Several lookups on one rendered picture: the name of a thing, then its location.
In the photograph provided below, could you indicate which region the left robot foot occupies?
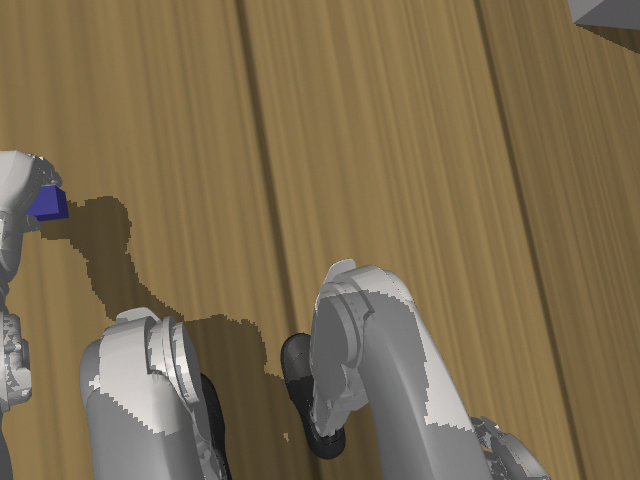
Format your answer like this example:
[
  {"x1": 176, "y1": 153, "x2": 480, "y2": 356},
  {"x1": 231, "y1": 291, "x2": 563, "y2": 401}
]
[{"x1": 200, "y1": 373, "x2": 232, "y2": 480}]

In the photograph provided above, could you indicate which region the right robot foot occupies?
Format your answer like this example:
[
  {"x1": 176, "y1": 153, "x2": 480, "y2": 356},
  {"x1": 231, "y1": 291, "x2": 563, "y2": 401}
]
[{"x1": 280, "y1": 333, "x2": 346, "y2": 460}]

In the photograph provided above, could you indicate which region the left robot hand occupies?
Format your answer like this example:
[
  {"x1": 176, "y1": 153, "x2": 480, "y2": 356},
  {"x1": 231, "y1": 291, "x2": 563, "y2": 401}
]
[{"x1": 0, "y1": 150, "x2": 63, "y2": 233}]

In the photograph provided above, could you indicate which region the left robot arm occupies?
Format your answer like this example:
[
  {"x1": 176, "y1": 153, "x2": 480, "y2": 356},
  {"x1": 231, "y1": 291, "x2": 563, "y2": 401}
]
[{"x1": 0, "y1": 211, "x2": 32, "y2": 480}]

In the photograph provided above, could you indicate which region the small box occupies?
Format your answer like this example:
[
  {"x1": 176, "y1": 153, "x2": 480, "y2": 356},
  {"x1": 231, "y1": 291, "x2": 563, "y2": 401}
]
[{"x1": 26, "y1": 185, "x2": 69, "y2": 222}]

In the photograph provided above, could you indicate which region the right robot hand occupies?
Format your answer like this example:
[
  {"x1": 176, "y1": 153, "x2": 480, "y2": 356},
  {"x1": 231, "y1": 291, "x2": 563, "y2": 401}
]
[{"x1": 470, "y1": 416, "x2": 552, "y2": 480}]

